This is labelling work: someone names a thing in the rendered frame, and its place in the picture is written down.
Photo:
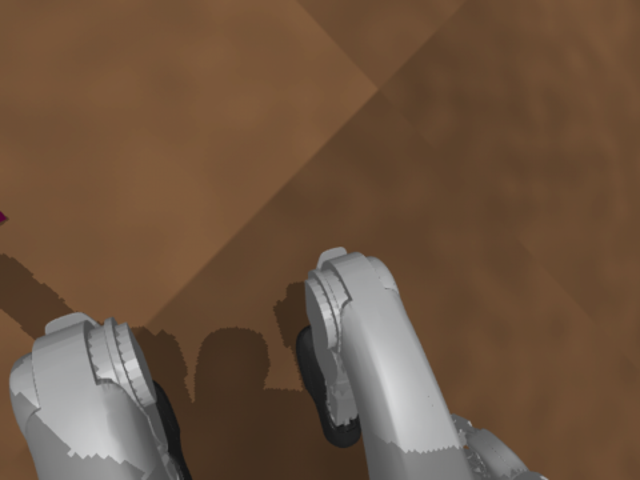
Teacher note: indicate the left robot foot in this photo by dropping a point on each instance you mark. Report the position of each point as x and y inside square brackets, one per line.
[172, 432]

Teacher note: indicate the right robot foot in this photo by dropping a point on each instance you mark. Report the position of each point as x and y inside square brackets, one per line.
[340, 436]

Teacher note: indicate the right robot hand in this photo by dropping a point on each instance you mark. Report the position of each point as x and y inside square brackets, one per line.
[488, 457]

